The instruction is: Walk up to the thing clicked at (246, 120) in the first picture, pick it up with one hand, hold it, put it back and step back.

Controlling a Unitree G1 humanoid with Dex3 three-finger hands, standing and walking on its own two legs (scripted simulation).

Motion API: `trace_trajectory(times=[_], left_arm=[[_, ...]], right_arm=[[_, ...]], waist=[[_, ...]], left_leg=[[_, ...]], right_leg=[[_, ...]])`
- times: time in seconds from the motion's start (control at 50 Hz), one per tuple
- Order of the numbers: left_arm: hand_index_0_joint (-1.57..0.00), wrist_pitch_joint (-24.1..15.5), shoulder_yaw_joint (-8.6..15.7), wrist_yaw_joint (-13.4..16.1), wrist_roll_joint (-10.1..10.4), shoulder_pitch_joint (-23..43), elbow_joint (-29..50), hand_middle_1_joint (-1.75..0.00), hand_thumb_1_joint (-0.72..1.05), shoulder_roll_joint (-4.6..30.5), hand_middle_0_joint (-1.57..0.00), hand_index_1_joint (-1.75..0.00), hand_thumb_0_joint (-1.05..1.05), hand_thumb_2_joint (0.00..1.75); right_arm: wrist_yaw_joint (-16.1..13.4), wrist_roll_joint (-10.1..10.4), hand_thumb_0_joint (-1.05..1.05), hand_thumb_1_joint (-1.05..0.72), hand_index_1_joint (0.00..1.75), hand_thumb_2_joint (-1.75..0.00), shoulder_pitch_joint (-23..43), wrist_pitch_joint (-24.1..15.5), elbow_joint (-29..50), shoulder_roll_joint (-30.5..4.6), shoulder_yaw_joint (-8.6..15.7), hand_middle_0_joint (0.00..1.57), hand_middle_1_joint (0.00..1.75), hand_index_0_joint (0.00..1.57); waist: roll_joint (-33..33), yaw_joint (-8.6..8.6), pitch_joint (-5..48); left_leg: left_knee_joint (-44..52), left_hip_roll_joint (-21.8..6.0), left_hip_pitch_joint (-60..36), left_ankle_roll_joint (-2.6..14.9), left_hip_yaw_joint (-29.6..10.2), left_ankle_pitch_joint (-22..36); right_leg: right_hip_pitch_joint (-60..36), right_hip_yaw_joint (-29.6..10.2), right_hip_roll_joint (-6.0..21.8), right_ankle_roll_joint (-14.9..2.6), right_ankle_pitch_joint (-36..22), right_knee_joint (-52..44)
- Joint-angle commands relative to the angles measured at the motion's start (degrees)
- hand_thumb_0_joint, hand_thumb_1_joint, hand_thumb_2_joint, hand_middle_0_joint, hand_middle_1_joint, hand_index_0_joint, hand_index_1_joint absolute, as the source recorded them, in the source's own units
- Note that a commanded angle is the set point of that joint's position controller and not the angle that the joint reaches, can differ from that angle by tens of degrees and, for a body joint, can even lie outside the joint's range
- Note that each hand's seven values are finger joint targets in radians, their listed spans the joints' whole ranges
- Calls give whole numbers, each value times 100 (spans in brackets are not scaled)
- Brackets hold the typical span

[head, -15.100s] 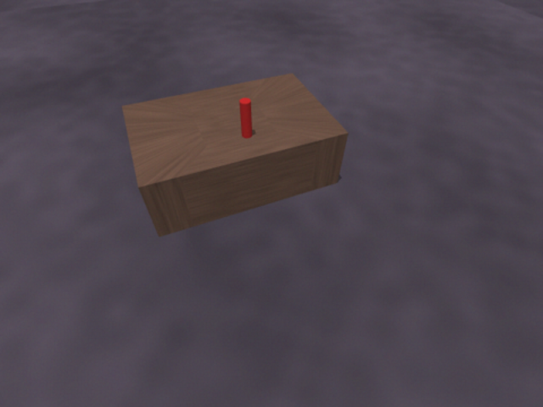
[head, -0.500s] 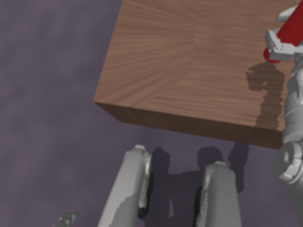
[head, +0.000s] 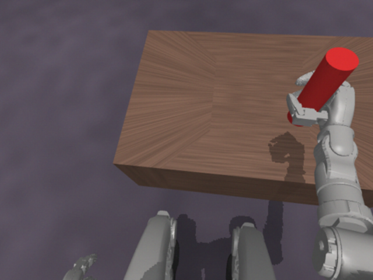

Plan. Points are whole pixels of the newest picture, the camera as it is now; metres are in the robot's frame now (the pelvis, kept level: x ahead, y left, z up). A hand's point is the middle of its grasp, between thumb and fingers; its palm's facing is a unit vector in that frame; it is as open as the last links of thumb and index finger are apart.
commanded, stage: lift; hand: right
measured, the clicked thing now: (316, 93) +0.48 -0.19 +0.06
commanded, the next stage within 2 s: hold in 1.24 s
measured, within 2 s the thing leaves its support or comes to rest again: neither
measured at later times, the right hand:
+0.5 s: hand (329, 108) +0.41 -0.18 +0.12, palm faces +0.13 +0.99 -0.02, open 6.4 cm
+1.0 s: hand (343, 107) +0.39 -0.17 +0.16, palm faces +0.12 +0.99 -0.01, open 6.4 cm
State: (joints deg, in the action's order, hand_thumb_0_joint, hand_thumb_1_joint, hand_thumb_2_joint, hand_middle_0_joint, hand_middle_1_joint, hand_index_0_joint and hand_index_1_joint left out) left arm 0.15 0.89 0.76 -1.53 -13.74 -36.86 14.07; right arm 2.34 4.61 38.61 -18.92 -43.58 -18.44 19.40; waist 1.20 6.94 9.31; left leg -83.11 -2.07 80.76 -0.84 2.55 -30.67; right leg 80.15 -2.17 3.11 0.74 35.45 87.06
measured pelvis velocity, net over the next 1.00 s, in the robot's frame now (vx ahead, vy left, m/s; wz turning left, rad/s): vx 0.04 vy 0.00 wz -0.02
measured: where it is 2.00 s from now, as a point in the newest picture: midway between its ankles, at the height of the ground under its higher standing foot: outside the picture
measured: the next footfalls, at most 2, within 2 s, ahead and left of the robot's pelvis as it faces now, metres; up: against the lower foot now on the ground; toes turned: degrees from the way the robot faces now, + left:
none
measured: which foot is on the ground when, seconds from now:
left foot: down 0.00-1.00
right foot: down 0.00-1.00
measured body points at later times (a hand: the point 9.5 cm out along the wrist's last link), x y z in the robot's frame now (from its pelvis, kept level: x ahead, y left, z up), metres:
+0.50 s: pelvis +0.02 +0.00 +0.08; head +0.11 -0.01 +0.52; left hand +0.13 +0.26 -0.03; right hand +0.40 -0.23 +0.12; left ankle +0.07 +0.13 -0.57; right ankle +0.04 -0.13 -0.57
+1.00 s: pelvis +0.04 +0.00 +0.12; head +0.11 -0.01 +0.56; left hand +0.15 +0.25 +0.00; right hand +0.38 -0.23 +0.16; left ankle +0.07 +0.13 -0.57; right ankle +0.04 -0.13 -0.57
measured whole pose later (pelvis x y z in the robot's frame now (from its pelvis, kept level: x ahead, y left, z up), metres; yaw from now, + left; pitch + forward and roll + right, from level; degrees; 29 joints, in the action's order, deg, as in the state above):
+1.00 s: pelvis +0.04 +0.00 +0.12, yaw -1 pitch +12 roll +1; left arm -2.8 1.2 2.0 -0.5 -13.9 -39.7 12.8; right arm 2.9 8.6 12.6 -22.7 -29.4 -11.0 10.2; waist 0.6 2.2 4.2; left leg -52.8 -1.6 41.8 -1.0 2.3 -23.0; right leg 40.8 -0.2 3.1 0.9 27.0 55.8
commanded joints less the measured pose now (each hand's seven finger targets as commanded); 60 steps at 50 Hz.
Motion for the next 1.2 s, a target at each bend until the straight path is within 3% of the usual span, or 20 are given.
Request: trace_trajectory(times=[0.0, 0.1, 0.14, 0.22, 0.26, 0.3, 0.38, 0.44, 0.5, 0.54, 0.56, 0.6, 0.62, 0.72, 0.76, 0.84, 0.98, 1.04, 1.1, 1.18], left_arm=[[-18, -204, 432, 113, 67, -673, 340, -29, 86, 1013, -20, -30, 0, 92], [-18, -297, 405, 142, 97, -579, 332, -29, 86, 934, -20, -30, 0, 92], [-18, -336, 418, 138, 82, -560, 280, -29, 85, 908, -20, -30, 0, 93], [-18, -397, 426, 131, 76, -452, 305, -29, 86, 925, -20, -30, 0, 92], [-18, -460, 418, 118, 90, -346, 313, -29, 86, 911, -19, -30, 0, 92], [-18, -479, 409, 135, 87, -294, 319, -29, 87, 932, -19, -30, 0, 92], [-18, -538, 389, 133, 90, -276, 295, -29, 87, 842, -19, -30, 0, 91], [-18, -535, 396, 157, 86, -303, 287, -29, 86, 880, -19, -30, 0, 92], [-18, -550, 375, 154, 88, -263, 236, -29, 87, 810, -19, -30, 0, 91], [-18, -547, 368, 172, 106, -242, 260, -29, 88, 811, -19, -30, 0, 91], [-18, -539, 355, 174, 108, -230, 281, -29, 87, 786, -19, -30, 0, 91], [-19, -557, 385, 162, 110, -211, 244, -29, 88, 802, -19, -30, 0, 91], [-18, -555, 353, 166, 121, -167, 292, -29, 88, 773, -19, -30, 0, 91], [-19, -529, 374, 174, 123, -263, 246, -29, 88, 772, -19, -30, 0, 90], [-19, -505, 372, 178, 114, -279, 257, -29, 88, 767, -19, -30, 0, 90], [-19, -525, 353, 175, 122, -131, 303, -30, 89, 728, -19, -30, 0, 90], [-19, -516, 362, 196, 111, -137, 270, -30, 89, 725, -19, -30, 0, 90], [-19, -515, 364, 216, 117, -95, 317, -29, 88, 731, -19, -30, 0, 90], [-19, -519, 347, 220, 121, -7, 326, -30, 89, 714, -19, -30, 0, 90], [-19, -497, 357, 235, 120, 6, 351, -30, 88, 735, -20, -30, 0, 90]], right_arm=[[-80, 156, 0, -50, 147, -134, 1778, -509, 1639, -908, -55, 141, 147, 143], [-145, 218, 0, -47, 147, -134, 1395, -560, 1978, -810, -170, 141, 147, 143], [-98, 243, 0, -48, 147, -134, 930, -540, 1696, -434, -400, 141, 147, 143], [-92, 249, 0, -48, 150, -136, 1086, -667, 2167, -634, -319, 144, 150, 145], [-26, 301, 0, -51, 149, -135, 523, -641, 1661, -118, -601, 143, 149, 144], [-76, 307, 0, -50, 149, -136, 910, -783, 2314, -755, -227, 144, 149, 145], [-50, 394, 0, -50, 148, -135, 237, -788, 2196, -179, -581, 142, 148, 143], [-93, 345, 0, -50, 149, -136, 325, -870, 2569, -598, -341, 144, 149, 145], [-56, 425, 0, -51, 148, -136, -55, -863, 2407, -94, -656, 142, 148, 143], [-80, 417, 0, -49, 149, -136, -59, -880, 2631, -390, -463, 142, 149, 144], [-65, 407, 0, -48, 148, -134, -249, -886, 2641, -338, -538, 141, 148, 143], [-3, 449, 0, -50, 148, -134, -615, -831, 2323, 89, -786, 142, 148, 143], [-49, 461, 0, -50, 148, -135, -325, -889, 2858, -357, -468, 142, 148, 143], [-2, 469, 0, -51, 149, -135, -708, -841, 2541, -7, -708, 143, 149, 144], [-9, 449, 0, -47, 148, -134, -632, -876, 2815, -246, -563, 141, 148, 143], [-1, 487, 0, -53, 150, -137, -788, -856, 2764, -76, -646, 144, 150, 145], [54, 503, 0, -52, 150, -136, -938, -892, 2770, 52, -750, 143, 150, 145], [32, 480, 0, -52, 150, -137, -935, -908, 2887, -130, -628, 144, 150, 145], [10, 502, 0, -53, 149, -137, -923, -916, 3031, -13, -758, 142, 149, 144], [39, 479, 0, -53, 149, -137, -929, -901, 3187, -104, -777, 142, 149, 144]], waist=[[469, -29, 3118], [340, -129, 2724], [197, -87, 2408], [348, -179, 2316], [68, -130, 1912], [392, -314, 2121], [123, -271, 1947], [285, -385, 2161], [74, -286, 1715], [95, -364, 1814], [77, -409, 1833], [-77, -313, 1566], [130, -468, 1689], [5, -326, 1542], [28, -447, 1680], [47, -444, 1332], [-41, -439, 1345], [-6, -520, 1400], [14, -500, 1228], [152, -534, 1275]], left_leg=[[1407, 213, -2533, 257, -12, 1474], [1832, 213, -3053, 239, -53, 1585], [1948, 224, -3149, 232, -34, 1741], [2297, 226, -3384, 232, -66, 1542], [2459, 237, -3398, 215, -25, 1287], [2579, 231, -3574, 229, -52, 1163], [2775, 243, -3964, 196, -44, 1468], [2884, 253, -4165, 199, -62, 1683], [3036, 253, -4277, 173, -37, 1738], [3163, 236, -4533, 158, -87, 1773], [3199, 218, -4696, 151, -119, 1856], [3271, 235, -4622, 139, -80, 1914], [3301, 224, -4747, 150, -105, 1924], [3378, 252, -4757, 159, -30, 2294], [3439, 226, -5039, 147, -93, 2480], [3625, 233, -5003, 151, -75, 2127], [3695, 232, -5225, 139, -57, 2422], [3798, 217, -5335, 135, -95, 2302], [3867, 221, -5308, 136, -72, 2142], [3865, 208, -5393, 140, -69, 2413]], right_leg=[[-2533, -11, -177, -156, -1608, -1621], [-2849, 28, -172, -152, -1679, -2055], [-2912, 25, -171, -150, -1838, -2185], [-3286, 42, -170, -139, -1646, -2550], [-3228, 22, -183, -144, -1365, -2718], [-3512, 36, -181, -113, -1258, -2909], [-3651, 87, -191, -121, -1545, -3047], [-4044, 100, -192, -96, -1817, -3192], [-3953, 107, -200, -114, -1818, -3301], [-4014, 153, -208, -132, -1812, -3370], [-4022, 191, -219, -134, -1876, -3385], [-4078, 167, -214, -134, -1934, -3456], [-4168, 185, -216, -120, -1974, -3514], [-4587, 132, -176, -90, -2473, -3648], [-4578, 193, -200, -111, -2577, -3656], [-4573, 197, -199, -112, -2225, -3851], [-4814, 184, -200, -98, -2573, -3964], [-4888, 219, -213, -115, -2414, -4017], [-4894, 211, -210, -110, -2223, -4123], [-5047, 216, -209, -87, -2569, -4141]])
